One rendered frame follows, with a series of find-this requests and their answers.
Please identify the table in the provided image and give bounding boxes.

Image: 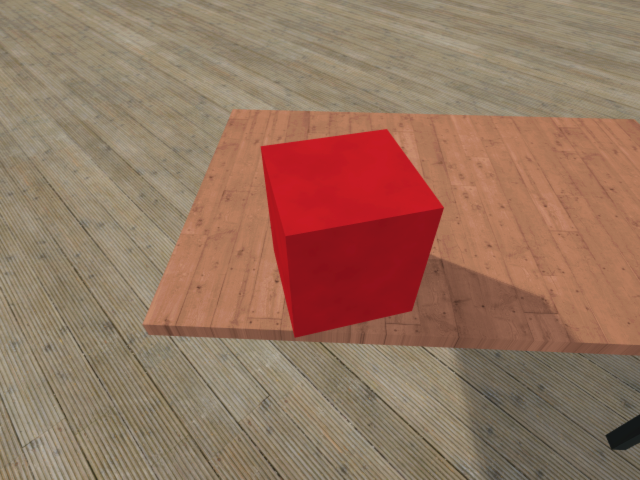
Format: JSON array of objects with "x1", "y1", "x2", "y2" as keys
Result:
[{"x1": 142, "y1": 109, "x2": 640, "y2": 450}]

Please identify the carton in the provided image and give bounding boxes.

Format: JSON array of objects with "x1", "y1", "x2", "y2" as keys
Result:
[{"x1": 261, "y1": 129, "x2": 444, "y2": 338}]

